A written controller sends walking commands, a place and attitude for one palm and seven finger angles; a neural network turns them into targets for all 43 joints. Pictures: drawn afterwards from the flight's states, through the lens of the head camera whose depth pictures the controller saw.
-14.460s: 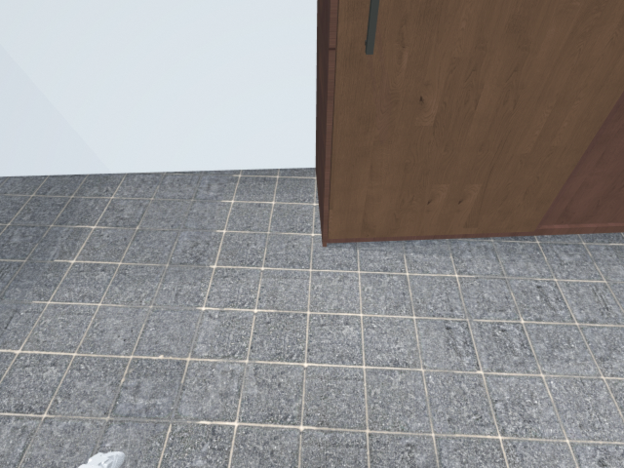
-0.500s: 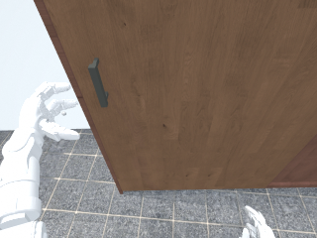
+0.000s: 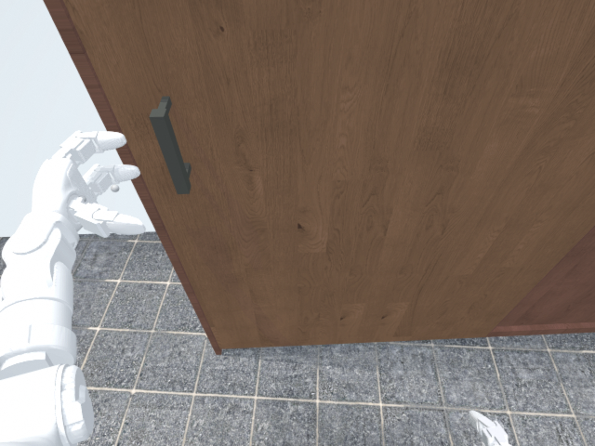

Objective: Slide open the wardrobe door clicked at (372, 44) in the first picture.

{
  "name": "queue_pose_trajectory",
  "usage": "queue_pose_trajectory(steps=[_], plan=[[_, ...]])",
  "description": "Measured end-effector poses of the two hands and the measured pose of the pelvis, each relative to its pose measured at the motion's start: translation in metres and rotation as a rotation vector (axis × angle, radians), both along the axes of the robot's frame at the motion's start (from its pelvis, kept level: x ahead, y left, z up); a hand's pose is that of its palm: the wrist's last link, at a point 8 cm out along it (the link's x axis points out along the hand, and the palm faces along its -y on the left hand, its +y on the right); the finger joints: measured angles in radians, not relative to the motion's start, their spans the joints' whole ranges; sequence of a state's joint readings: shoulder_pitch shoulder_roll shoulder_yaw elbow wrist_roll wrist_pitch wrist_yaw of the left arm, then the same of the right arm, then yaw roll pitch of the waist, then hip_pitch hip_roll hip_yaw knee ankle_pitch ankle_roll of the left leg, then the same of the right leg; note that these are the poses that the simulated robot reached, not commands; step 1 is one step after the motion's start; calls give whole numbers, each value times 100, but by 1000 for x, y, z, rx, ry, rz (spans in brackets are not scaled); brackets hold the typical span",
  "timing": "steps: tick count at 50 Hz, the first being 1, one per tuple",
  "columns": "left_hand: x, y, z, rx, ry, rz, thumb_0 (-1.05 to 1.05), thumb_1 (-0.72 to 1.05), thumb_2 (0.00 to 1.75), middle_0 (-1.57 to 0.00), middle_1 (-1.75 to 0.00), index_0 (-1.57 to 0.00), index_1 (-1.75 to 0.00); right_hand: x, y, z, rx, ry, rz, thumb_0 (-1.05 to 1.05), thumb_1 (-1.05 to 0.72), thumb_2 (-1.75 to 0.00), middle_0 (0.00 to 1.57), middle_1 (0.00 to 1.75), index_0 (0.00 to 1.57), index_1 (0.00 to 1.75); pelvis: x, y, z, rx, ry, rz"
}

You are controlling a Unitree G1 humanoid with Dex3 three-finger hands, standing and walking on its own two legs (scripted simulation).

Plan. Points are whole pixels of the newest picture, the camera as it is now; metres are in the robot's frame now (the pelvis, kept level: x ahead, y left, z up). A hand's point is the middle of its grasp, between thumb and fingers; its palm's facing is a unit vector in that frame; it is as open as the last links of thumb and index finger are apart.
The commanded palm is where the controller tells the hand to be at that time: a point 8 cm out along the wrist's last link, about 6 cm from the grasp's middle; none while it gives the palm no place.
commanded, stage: move the hooked fingers beside the handle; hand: left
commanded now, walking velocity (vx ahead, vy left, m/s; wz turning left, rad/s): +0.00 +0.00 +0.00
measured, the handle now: (174, 147) +0.49 +0.21 +0.14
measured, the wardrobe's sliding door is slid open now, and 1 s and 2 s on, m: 0.00 0.00 0.00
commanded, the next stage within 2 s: feel for the door with the fingertips in 0.96 s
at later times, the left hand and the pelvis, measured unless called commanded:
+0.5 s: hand (122, 182) +0.42 +0.26 +0.14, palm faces +0.11 -0.99 +0.01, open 14.0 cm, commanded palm +0.38 +0.31 +0.14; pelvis +0.00 +0.00 +0.00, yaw -1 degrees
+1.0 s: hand (114, 186) +0.41 +0.26 +0.14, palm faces +0.10 -1.00 +0.02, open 14.0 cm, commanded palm +0.38 +0.31 +0.14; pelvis +0.00 +0.00 +0.00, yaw +0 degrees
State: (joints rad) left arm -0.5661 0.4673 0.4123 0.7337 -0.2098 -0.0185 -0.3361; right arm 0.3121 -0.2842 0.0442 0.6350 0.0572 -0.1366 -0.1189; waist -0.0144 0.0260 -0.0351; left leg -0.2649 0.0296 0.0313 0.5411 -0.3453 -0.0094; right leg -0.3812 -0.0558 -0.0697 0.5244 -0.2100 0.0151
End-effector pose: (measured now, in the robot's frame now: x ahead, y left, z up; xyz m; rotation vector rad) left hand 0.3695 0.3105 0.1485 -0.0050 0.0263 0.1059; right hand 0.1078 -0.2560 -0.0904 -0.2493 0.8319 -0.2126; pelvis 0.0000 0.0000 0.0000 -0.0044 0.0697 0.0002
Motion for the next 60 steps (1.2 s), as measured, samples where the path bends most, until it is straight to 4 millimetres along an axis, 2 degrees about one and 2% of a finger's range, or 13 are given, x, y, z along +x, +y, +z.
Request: queue_pose_trajectory(steps=[11,20,29,49,60], plan=[[22,-4,1,-6,-16,-15,-1,-50,30,-30,-120,-30,-120,-26,-2,-7,-3,75,-31,1,-90,-90,20,30,20,30,-2,3,-2,-1,28,-7],[21,-5,-6,-12,-16,-14,-1,-50,30,-30,-120,-30,-120,-37,-2,-10,6,108,-53,2,-90,-90,20,30,20,30,-1,4,-3,-1,34,-17],[20,3,-6,-9,-27,-2,-1,-50,30,-30,-120,-30,-120,-30,-3,-8,-7,101,-42,1,-90,-90,20,30,20,30,-2,3,-4,-4,38,-11],[9,6,-7,-19,-28,-9,-1,-50,30,-30,-120,-30,-120,-6,4,-4,-4,48,-2,1,-90,-90,20,30,20,30,-1,4,-4,-7,31,-1],[15,-10,-2,-15,-42,-36,-1,-50,30,-30,-120,-30,-120,-10,6,-6,11,53,-7,1,-90,-90,20,30,20,30,-1,5,-4,-6,30,-2]])
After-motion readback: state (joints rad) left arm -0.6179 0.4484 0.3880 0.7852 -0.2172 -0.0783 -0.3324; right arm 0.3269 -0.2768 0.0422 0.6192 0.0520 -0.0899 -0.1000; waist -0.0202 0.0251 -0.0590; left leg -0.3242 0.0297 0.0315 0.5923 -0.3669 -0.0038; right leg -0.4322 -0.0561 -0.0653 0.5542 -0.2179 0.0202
